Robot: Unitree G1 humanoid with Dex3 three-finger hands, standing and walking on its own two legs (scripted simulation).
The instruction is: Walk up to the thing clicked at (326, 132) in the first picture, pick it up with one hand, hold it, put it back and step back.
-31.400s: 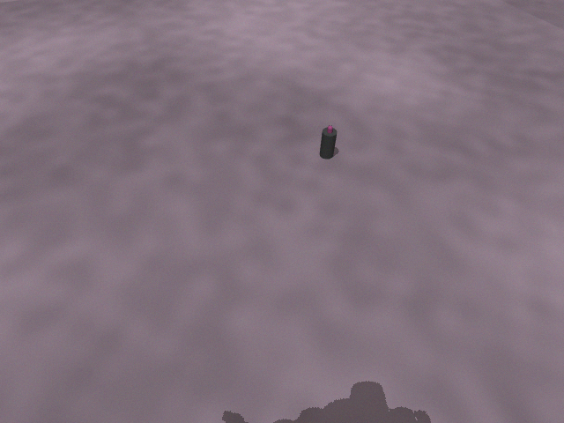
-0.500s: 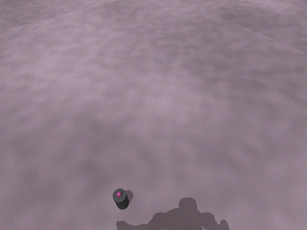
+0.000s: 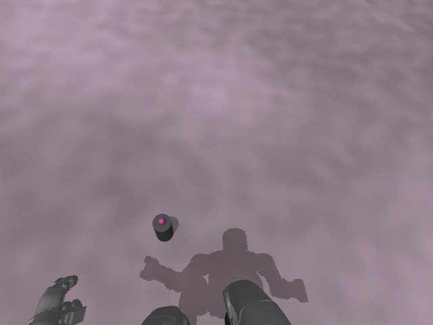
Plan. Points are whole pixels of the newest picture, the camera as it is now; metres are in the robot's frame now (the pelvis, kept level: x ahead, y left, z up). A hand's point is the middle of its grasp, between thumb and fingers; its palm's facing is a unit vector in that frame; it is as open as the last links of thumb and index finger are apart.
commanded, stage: step back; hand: left
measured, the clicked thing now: (163, 227) +0.47 +0.16 -0.67
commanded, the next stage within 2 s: none
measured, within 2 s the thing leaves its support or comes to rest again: neither
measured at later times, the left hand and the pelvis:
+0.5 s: hand out of the picture +0.02 +0.25 -0.13, palm faces -0.05 -0.92 -0.40, open 7.4 cm; pelvis -0.10 -0.01 +0.00, yaw -4 degrees
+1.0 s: hand out of the picture -0.15 +0.25 -0.16, palm faces -0.11 -0.91 -0.40, open 7.4 cm; pelvis -0.26 -0.02 -0.01, yaw -7 degrees
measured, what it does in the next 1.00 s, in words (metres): walks backwards: right foot, then left foot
